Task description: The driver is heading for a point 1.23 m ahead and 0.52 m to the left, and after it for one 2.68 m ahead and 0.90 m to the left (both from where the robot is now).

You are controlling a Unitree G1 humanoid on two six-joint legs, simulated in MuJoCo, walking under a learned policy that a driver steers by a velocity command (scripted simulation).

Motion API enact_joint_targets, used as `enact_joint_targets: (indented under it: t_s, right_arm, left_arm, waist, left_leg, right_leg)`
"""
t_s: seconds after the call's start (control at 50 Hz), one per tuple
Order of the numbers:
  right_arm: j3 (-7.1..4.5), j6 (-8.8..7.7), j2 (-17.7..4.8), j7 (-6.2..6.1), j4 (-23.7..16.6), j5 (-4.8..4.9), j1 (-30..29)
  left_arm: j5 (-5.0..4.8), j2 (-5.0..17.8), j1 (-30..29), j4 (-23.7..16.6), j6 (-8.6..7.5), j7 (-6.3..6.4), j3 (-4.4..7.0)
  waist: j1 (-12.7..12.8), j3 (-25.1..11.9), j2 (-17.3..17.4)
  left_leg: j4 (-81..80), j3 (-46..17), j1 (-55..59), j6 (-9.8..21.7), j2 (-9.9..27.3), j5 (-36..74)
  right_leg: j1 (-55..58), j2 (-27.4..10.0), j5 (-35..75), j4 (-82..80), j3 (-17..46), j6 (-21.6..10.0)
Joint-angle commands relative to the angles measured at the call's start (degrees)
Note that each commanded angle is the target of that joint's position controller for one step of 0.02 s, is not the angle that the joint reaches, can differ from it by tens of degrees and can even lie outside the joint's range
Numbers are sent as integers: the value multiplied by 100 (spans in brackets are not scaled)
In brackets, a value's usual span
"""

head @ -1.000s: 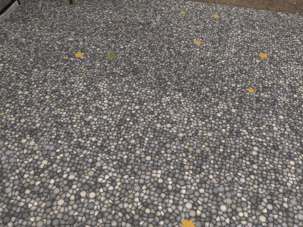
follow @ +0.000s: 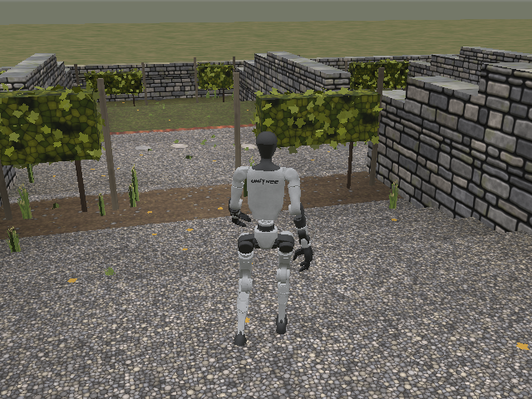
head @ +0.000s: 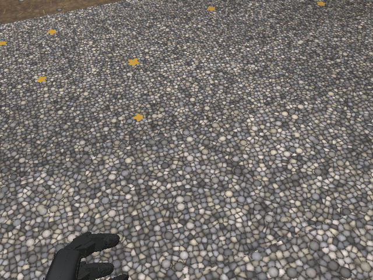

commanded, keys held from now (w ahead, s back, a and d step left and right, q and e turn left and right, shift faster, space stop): w+q+shift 0.88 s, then w+shift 0.12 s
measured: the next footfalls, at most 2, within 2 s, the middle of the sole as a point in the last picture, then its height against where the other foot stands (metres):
left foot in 0.34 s outside the picture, level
right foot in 0.74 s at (160, 222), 0.18 m lower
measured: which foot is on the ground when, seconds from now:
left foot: up 0.00-0.32, down 0.34-0.74, up 0.76-1.00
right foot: down 0.00-0.34, up 0.36-0.72, down 0.74-1.00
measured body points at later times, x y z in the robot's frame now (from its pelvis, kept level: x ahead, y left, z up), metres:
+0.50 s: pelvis +0.37 +0.06 -0.04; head +0.38 +0.06 +0.41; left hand +0.47 +0.34 -0.12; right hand +0.46 -0.21 -0.17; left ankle +0.31 +0.06 -0.72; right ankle +0.47 -0.10 -0.66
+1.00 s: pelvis +0.74 +0.21 -0.18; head +0.75 +0.23 +0.27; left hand +0.47 +0.28 -0.31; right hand +1.08 +0.29 -0.23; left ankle +0.76 +0.39 -0.84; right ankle +0.73 +0.03 -0.90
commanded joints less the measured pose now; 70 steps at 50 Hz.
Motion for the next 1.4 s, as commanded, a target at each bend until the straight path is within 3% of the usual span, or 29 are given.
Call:
enact_joint_targets:
  t_s: [0.02, 0.12, 0.22, 0.3, 0.32, 0.34, 0.36, 0.4, 0.44, 0.5, 0.54, 0.6, 0.66, 0.72, 0.74, 0.78, 0.82, 0.84, 0.88, 0.92, 1.02, 1.08, 1.12, 1.14, 1.16, 1.22, 1.3, 1.34, 1.4]
  right_arm:
    - [-252, -58, -633, 56, -749, -54, -731]
    - [-228, 324, -235, 209, -987, -188, -1280]
    - [-145, 255, -371, 452, -1374, -241, -2356]
    - [-470, 379, -1083, 300, -610, -186, 73]
    - [-637, 463, -1467, 186, -345, -221, 1182]
    - [-802, 503, -1687, 100, -186, -29, 1582]
    - [-587, 419, -1523, 90, -198, 16, 724]
    - [-401, 226, -1429, 39, -747, -31, -493]
    - [-429, 104, -1522, -97, -1172, -274, -1542]
    - [-440, -202, -1667, -35, -990, -394, -1296]
    - [-390, -348, -1286, -101, -585, -179, -782]
    - [-340, -217, -1133, -114, -619, -153, -829]
    - [-403, -94, -1120, -168, -572, -222, -673]
    - [-427, 138, -1267, -282, -820, -155, -1310]
    - [-385, 162, -914, -196, -1040, -108, -1627]
    - [-97, 57, -201, -266, -1573, 183, -650]
    - [-22, 83, -314, -289, -1670, -342, -1582]
    - [-143, 100, -817, -226, -1955, -476, -2716]
    - [-43, 186, -581, 136, -2240, -368, -3262]
    - [22, 252, -405, 355, -2083, -342, -2795]
    - [173, 126, -395, 373, -2072, -232, -3719]
    - [41, 78, -712, 277, -1731, -327, -2749]
    - [-252, 60, -1401, 79, -1084, -385, -671]
    - [-298, 21, -1639, 19, -1164, -408, -845]
    - [-343, 74, -1642, -50, -1191, -390, -710]
    - [-214, -191, -893, -94, -837, -269, -1467]
    - [-130, -454, -631, -103, -690, -17, -1642]
    - [-231, -548, -870, -152, -519, -153, -1541]
    - [-128, -799, -479, -239, -381, 3, -1504]
  left_arm:
    - [-28, 817, 1823, 494, 48, 83, 423]
    - [-246, 371, 1836, 940, -175, 63, 415]
    - [-209, 758, 1791, 1166, -350, 193, 495]
    - [-214, 1481, 1031, 850, -334, 319, 616]
    - [-260, 1716, 510, 723, -267, 299, 674]
    - [-313, 1779, -56, 647, -168, 215, 746]
    - [-150, 686, 117, 522, -141, 68, 459]
    - [146, 700, 1484, 141, -240, 106, 358]
    - [147, 1004, 1247, 151, -154, 127, 434]
    - [135, 892, 956, 209, 204, 80, 420]
    - [72, 804, 177, -31, 110, -75, 409]
    - [-54, 490, 276, 31, 21, -295, 324]
    - [-186, 479, 514, 75, -76, -182, 332]
    - [-175, 909, 2798, 768, -163, 54, 616]
    - [-76, 1177, 3431, 927, -99, 70, 729]
    - [229, 1106, 3561, 1000, -147, -80, 636]
    - [78, 1182, 3135, 939, -260, 59, 790]
    - [-25, 743, 2969, 1012, -369, 38, 583]
    - [-74, 493, 2550, 1315, -518, 113, 414]
    - [-130, 534, 1982, 1307, -535, 99, 387]
    - [-157, 809, 3071, 1552, -296, 8, 417]
    - [-100, 1323, 3612, 1728, -31, 177, 445]
    - [-216, 1346, 3056, 1481, 45, 122, 450]
    - [-367, 522, 3366, 1158, -18, 2, 306]
    - [-472, 1152, 2829, 862, -107, 65, 473]
    - [-316, 806, 2604, 988, -32, 32, 463]
    - [-154, 516, 2446, 1035, 341, -109, 475]
    - [-56, 417, 2137, 875, 378, -205, 460]
    - [-148, 328, 1648, 646, 149, -380, 472]
  waist:
    - [1038, -363, -480]
    - [474, 484, -655]
    - [248, 616, -375]
    - [-1080, -688, -675]
    - [-1761, -905, -622]
    - [-2306, -894, 422]
    - [-1301, 530, 1934]
    - [528, 16, 324]
    - [980, 451, -225]
    - [854, 182, -234]
    - [609, 339, -367]
    - [426, 72, 180]
    - [319, 116, 381]
    - [1548, -485, 176]
    - [1743, -663, -76]
    - [895, -1589, -1335]
    - [1235, -1409, -1732]
    - [1164, -242, -480]
    - [576, 1000, 41]
    - [216, 751, -813]
    - [743, 764, -155]
    - [168, -118, -567]
    - [-827, -1344, -202]
    - [-126, -2360, 918]
    - [-412, -2199, 257]
    - [406, -22, -120]
    - [841, 487, 450]
    - [864, 288, 547]
    - [1003, 303, 3]
  left_leg:
    - [1431, -158, -3399, 217, 417, 751]
    - [1027, 13, -3189, 0, 724, 1525]
    - [-1137, 829, -1614, 107, 244, 3449]
    - [326, 1471, 1234, 660, -500, 2459]
    - [82, 1173, 2489, 920, -482, 1712]
    - [-1074, 639, 3381, 1393, -329, 1737]
    - [-1928, 102, 2090, 1563, -216, 2929]
    - [-2976, -2631, 1345, 1804, 663, 3118]
    - [-3863, -4071, -695, 1978, 1263, 590]
    - [-3453, -2611, -2008, 1632, 583, 1659]
    - [-2953, -2107, -2143, 1145, -202, -219]
    - [-2351, -1740, -1922, 900, -491, -147]
    - [-1152, -1552, -1269, 535, -696, -118]
    - [2267, -1091, -1163, 377, -861, 1093]
    - [3833, -761, -2418, 328, -1171, -1123]
    - [5120, -410, -4926, 380, -446, -1508]
    - [5665, -359, -6089, 369, -5, -244]
    - [4593, -444, -6238, 246, 332, 263]
    - [2272, -593, -4650, -141, 486, 982]
    - [956, -342, -2882, -227, 354, 2378]
    - [-1383, 972, -2218, 347, -153, 1959]
    - [-2073, 1175, -518, 622, -879, 854]
    - [-3012, -316, 2723, 1028, 97, 440]
    - [-3209, -2904, 4262, 1241, 1993, -216]
    - [-3907, -3373, 3822, 1229, 2214, 303]
    - [-4527, -1130, 1198, 595, 1392, 1961]
    - [-5000, 416, 72, 72, 791, 3480]
    - [-4534, 993, 234, 46, 752, 4455]
    - [-4310, 1778, -525, -459, 204, 2965]
  right_leg:
    - [3013, -1923, -1763, -2180, 2554, -445]
    - [1573, -1430, -17, -2779, 491, -121]
    - [593, -971, 1430, -2984, -1110, 25]
    - [575, -1277, 6956, 218, -1376, 200]
    - [-167, -1460, 7163, 2046, -1080, 208]
    - [-1166, -613, 3874, 5224, -995, 296]
    - [-2567, 245, -1815, 7114, -617, 246]
    - [-2889, -185, -1475, 5769, 698, 341]
    - [-2403, -449, -1374, 4488, 994, 654]
    - [-635, -326, 129, 3319, 391, 607]
    - [-483, -251, 2781, 1391, 606, 346]
    - [642, 72, 3493, 458, 429, 195]
    - [1459, 271, 3259, -874, 479, 400]
    - [3471, -617, 4492, -2706, 1071, 242]
    - [4587, -1065, 4031, -1994, 1287, 90]
    - [6424, -2189, 5771, 833, 2129, 288]
    - [4952, -3073, -1122, -1132, 4242, -1021]
    - [3768, -2847, -1820, -1808, 4100, -786]
    - [1083, -2064, 251, -2321, 2251, -259]
    - [-161, -1422, 804, -2594, 1084, -49]
    - [1670, -1201, 4105, -2968, -265, -112]
    - [2603, -1497, 7191, -808, -512, -176]
    - [807, -1058, 4021, 2737, -483, -276]
    - [-1051, -256, -1538, 4860, 85, -171]
    - [-1806, -83, -995, 5216, 712, -349]
    - [-1428, -712, -282, 3607, 859, -303]
    - [-652, -630, 116, 2244, 483, -172]
    - [-607, -513, 1288, 2292, 112, -271]
    - [295, -203, 4264, 199, -209, -551]
Keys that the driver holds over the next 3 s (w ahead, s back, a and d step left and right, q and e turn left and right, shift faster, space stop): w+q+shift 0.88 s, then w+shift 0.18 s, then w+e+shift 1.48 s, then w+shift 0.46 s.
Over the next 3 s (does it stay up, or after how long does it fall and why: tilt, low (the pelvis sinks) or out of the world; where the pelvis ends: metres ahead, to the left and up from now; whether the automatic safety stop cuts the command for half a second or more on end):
stays up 2.14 0.91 -0.52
